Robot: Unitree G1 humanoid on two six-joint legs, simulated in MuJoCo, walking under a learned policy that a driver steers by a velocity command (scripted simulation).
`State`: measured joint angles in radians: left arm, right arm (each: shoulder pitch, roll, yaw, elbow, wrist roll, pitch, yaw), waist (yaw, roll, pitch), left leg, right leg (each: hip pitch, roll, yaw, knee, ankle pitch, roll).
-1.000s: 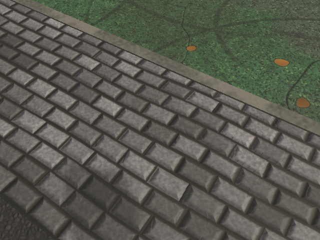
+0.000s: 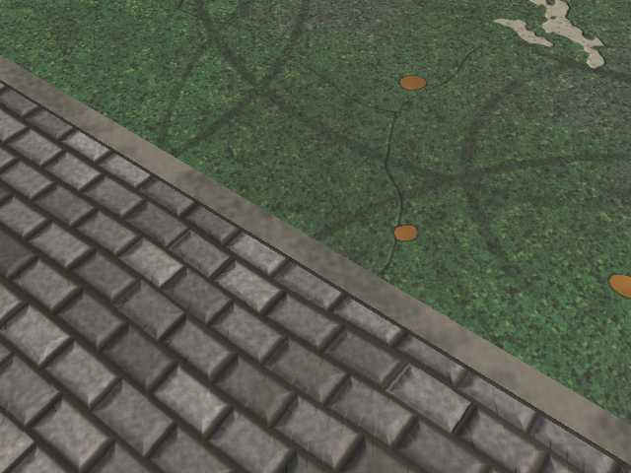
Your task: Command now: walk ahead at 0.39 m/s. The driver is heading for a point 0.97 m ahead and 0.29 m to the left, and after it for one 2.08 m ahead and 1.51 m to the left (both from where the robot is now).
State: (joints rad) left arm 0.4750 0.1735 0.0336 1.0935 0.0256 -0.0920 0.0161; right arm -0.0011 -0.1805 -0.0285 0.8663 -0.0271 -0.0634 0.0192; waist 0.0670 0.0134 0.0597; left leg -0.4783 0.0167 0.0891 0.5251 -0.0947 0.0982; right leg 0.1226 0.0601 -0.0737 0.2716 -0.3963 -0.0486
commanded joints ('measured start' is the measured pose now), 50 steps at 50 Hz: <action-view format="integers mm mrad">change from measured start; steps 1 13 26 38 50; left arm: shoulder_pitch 3 -74 -208 -148 -116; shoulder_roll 125 24 41 37 23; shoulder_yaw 16 12 -22 -25 -34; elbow -48 -61 -24 32 63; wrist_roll -20 3 -21 -19 -19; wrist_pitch -5 90 66 70 78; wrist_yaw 8 4 18 30 31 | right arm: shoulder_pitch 428 263 413 377 400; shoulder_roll -166 -97 -51 -24 -14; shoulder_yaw -56 -2 10 18 27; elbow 87 117 200 240 271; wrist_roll -33 5 16 18 18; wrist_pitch -38 -43 37 42 45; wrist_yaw -28 -31 -52 -61 -66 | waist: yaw -207 0 -96 -75 -71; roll -20 73 -99 -17 -17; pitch -212 -110 28 2 22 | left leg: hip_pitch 531 237 314 334 321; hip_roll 92 178 51 80 85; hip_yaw -109 -79 -115 -125 -130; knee -52 -234 -216 -228 -229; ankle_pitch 223 727 -93 -35 -39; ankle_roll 79 108 -34 -40 -40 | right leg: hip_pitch -232 -422 -386 -297 -294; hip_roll -182 -82 -192 -166 -159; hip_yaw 30 75 188 158 152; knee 553 577 51 46 43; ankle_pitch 774 106 295 343 325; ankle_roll -58 35 -3 0 1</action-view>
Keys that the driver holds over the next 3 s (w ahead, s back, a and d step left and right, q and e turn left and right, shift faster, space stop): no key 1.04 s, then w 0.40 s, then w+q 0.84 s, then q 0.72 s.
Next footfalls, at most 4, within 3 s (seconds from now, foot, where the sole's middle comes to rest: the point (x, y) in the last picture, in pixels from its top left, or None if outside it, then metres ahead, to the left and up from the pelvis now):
0.02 left None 0.17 0.09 -0.76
0.44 right None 0.20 -0.11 -0.76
1.40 right None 0.28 -0.13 -0.76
1.88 left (326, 401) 0.60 0.04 -0.76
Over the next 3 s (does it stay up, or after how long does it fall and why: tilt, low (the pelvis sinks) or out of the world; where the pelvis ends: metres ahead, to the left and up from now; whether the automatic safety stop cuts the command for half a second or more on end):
stays up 0.82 0.07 0.01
